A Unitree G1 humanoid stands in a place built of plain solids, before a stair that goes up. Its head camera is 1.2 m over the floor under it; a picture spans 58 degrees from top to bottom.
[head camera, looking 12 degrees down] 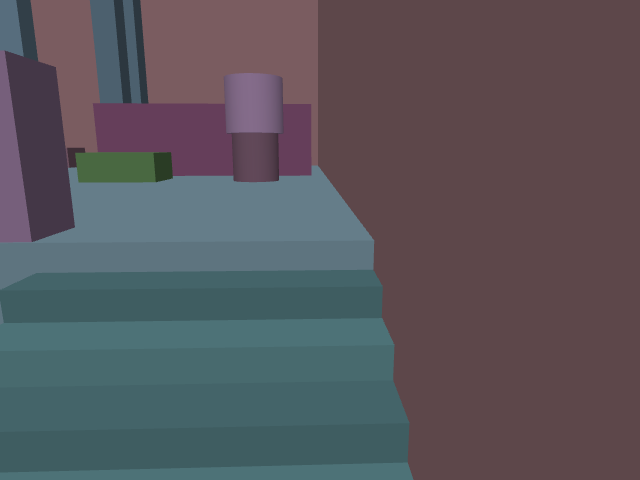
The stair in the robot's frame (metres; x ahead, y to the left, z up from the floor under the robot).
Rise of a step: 0.15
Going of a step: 0.28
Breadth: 1.68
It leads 2 degrees to the left of straight ahead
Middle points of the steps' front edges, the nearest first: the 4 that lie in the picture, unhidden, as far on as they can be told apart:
1.26 0.54 0.30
1.54 0.55 0.45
1.81 0.56 0.60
2.09 0.56 0.75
